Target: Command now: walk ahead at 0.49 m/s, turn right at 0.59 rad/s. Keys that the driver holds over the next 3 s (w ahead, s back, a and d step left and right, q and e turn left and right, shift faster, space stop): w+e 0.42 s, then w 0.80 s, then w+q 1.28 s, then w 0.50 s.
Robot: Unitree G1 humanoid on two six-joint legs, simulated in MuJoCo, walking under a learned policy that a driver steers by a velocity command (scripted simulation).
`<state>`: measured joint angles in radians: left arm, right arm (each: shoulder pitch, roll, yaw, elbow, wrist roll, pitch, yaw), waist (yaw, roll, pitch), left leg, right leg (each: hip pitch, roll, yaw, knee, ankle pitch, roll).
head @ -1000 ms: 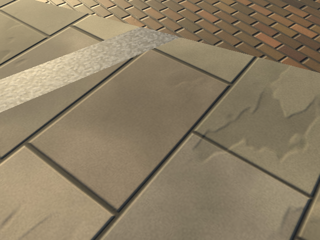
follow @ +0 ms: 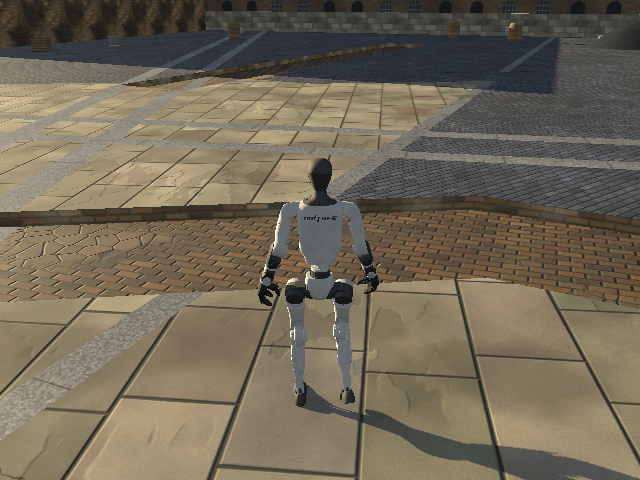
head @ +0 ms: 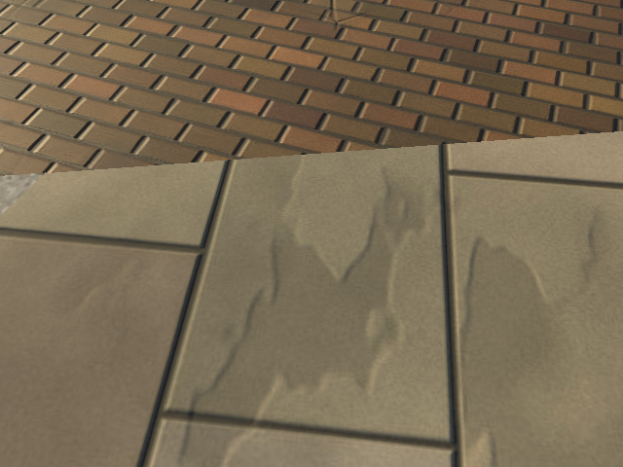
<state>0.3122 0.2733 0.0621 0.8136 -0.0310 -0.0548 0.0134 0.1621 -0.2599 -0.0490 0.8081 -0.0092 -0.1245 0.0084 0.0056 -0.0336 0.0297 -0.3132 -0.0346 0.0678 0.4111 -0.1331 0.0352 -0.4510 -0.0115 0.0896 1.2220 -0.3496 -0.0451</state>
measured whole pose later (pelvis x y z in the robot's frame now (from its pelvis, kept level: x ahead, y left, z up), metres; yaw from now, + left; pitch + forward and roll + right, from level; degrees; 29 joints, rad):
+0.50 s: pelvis +0.26 -0.10 -0.01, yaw -17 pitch +2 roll +1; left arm 0.20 0.28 0.07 0.65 -0.01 -0.06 -0.04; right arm 0.21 -0.30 -0.05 0.82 0.02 -0.11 0.01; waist -0.02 0.01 0.06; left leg -0.40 0.08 -0.02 1.23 -0.39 0.01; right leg -0.43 0.06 -0.03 0.58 -0.19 -0.09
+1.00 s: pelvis +0.56 -0.13 -0.02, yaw -21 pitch +3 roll +0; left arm 0.39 0.28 0.05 0.82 -0.02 -0.06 0.01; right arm 0.08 -0.26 -0.04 0.73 0.00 -0.11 0.05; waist 0.04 -0.01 0.02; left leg -0.49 -0.02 0.05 0.58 -0.15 0.06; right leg -0.17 0.05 0.10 0.93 -0.49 -0.04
